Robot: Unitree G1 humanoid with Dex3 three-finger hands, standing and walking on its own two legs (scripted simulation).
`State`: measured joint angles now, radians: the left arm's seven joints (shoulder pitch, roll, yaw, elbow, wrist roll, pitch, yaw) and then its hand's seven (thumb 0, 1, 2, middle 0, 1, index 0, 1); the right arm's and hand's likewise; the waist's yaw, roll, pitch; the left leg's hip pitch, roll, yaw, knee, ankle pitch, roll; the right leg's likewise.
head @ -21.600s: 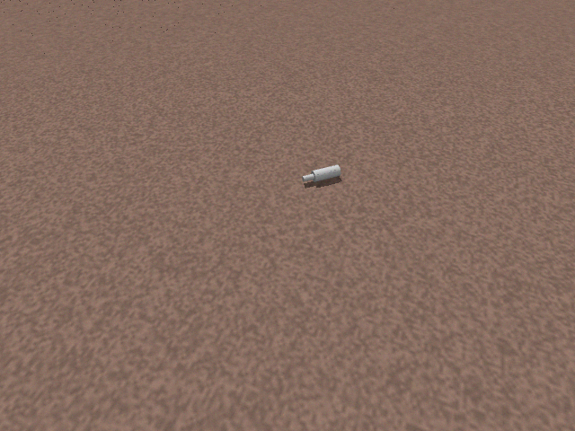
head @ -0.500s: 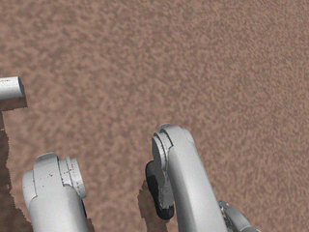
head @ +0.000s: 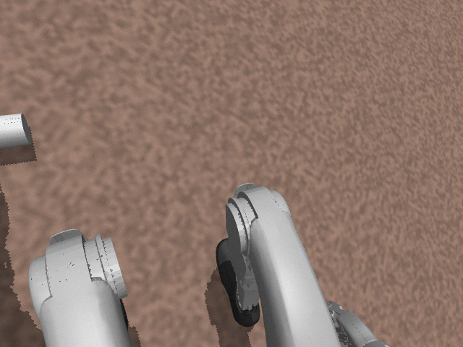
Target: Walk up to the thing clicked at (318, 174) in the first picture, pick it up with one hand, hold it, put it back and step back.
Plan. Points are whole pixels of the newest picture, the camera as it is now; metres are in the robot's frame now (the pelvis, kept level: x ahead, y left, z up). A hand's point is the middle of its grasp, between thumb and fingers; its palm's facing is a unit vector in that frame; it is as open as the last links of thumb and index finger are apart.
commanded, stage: rise first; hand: left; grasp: from above
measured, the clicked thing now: out of the picture +0.50 +0.36 -0.28
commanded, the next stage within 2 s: approach in 1.18 s
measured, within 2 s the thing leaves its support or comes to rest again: neither
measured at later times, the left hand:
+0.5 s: hand out of the picture +0.47 +0.36 -0.16, palm faces -0.45 -0.09 -0.89, open 14.1 cm
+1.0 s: hand out of the picture +0.47 +0.36 -0.16, palm faces -0.45 -0.09 -0.89, open 14.2 cm
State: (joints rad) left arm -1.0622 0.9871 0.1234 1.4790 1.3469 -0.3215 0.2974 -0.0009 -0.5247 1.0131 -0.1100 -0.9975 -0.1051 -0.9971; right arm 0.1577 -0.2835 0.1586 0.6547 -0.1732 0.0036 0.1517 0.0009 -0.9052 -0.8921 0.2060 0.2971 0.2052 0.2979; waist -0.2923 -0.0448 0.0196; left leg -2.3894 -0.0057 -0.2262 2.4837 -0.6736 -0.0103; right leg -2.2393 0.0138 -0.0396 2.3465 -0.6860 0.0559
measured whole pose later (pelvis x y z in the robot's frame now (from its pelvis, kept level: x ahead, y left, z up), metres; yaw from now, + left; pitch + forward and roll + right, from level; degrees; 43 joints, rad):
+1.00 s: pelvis +0.00 +0.00 +0.00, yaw +0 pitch +32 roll -13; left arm -1.07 0.98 0.12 1.48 1.35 -0.32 0.30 0.00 -0.56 1.04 -0.08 -1.01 -0.08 -1.01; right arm 0.16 -0.28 0.16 0.65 -0.17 0.00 0.15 0.00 -0.90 -0.89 0.21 0.30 0.21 0.30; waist -0.30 -0.04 0.01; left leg -2.39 -0.01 -0.22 2.48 -0.68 -0.01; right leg -2.24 0.01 -0.04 2.34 -0.69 0.06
